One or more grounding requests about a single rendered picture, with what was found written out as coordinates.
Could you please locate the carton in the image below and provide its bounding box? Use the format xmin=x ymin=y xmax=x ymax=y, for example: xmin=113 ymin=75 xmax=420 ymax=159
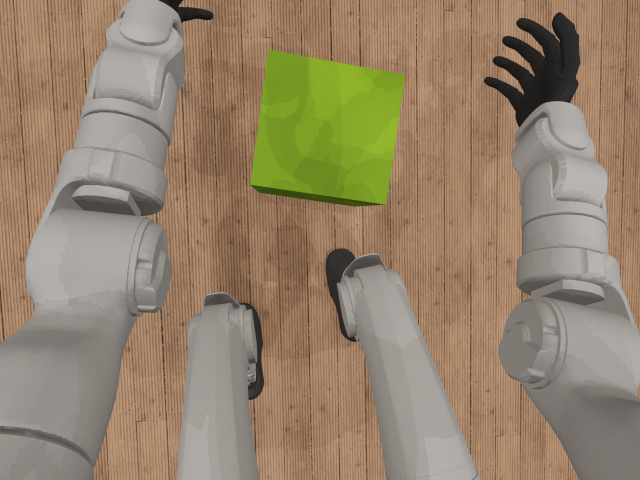
xmin=251 ymin=49 xmax=405 ymax=207

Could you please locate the left robot upper arm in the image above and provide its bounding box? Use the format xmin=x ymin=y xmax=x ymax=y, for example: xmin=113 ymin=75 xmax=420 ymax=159
xmin=0 ymin=208 xmax=171 ymax=480

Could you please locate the right robot upper arm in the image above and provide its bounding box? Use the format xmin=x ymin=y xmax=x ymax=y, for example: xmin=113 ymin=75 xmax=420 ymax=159
xmin=498 ymin=297 xmax=640 ymax=480

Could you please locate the robot right forearm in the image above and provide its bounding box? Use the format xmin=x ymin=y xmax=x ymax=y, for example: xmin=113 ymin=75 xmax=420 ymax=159
xmin=511 ymin=101 xmax=640 ymax=387

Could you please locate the robot right hand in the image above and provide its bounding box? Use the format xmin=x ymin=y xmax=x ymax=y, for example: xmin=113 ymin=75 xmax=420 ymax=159
xmin=484 ymin=12 xmax=580 ymax=128

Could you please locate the robot left forearm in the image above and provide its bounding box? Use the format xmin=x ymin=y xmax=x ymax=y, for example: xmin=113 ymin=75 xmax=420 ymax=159
xmin=25 ymin=0 xmax=184 ymax=303

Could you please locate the right robot foot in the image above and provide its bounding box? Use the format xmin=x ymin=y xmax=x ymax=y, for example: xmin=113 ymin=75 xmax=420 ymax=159
xmin=326 ymin=249 xmax=357 ymax=342

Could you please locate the robot left thigh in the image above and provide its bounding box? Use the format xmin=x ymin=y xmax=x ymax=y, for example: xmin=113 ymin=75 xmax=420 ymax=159
xmin=177 ymin=303 xmax=260 ymax=480

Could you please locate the robot left hand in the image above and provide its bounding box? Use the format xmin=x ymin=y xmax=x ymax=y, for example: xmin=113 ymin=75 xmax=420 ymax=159
xmin=159 ymin=0 xmax=213 ymax=23

